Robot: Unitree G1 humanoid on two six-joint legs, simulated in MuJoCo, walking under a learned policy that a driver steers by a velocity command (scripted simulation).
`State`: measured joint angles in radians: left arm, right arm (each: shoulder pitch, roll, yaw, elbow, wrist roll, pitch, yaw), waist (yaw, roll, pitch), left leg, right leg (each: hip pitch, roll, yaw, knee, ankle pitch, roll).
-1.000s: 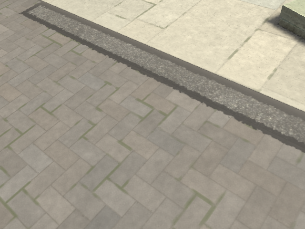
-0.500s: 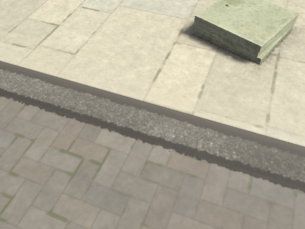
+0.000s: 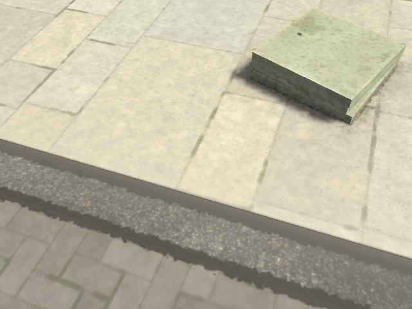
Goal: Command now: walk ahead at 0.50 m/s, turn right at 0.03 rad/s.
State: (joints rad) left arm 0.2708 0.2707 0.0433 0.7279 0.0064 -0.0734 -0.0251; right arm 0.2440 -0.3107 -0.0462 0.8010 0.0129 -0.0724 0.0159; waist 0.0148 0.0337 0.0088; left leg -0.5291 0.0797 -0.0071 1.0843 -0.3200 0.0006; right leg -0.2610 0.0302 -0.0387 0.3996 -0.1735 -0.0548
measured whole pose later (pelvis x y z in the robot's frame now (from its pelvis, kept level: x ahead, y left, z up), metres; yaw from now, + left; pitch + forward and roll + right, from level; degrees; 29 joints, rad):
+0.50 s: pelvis +0.27 +0.07 +0.00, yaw +1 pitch +2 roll +0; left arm 0.26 0.30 0.06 0.80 -0.01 -0.07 0.00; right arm 0.25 -0.27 -0.04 0.83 0.00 -0.08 0.03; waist -0.02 -0.04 0.02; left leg -0.26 -0.04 0.04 0.40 -0.17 0.06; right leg -0.53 -0.09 0.03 1.10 -0.30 -0.02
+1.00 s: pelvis +0.55 +0.01 +0.00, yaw +6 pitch +1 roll -1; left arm 0.19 0.25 0.05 0.78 0.01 -0.10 -0.02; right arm 0.30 -0.30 -0.06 0.90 0.03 -0.05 0.00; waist -0.01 0.04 0.04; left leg -0.45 0.06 -0.05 1.14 -0.35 0.03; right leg -0.29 0.00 -0.10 0.43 -0.16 -0.04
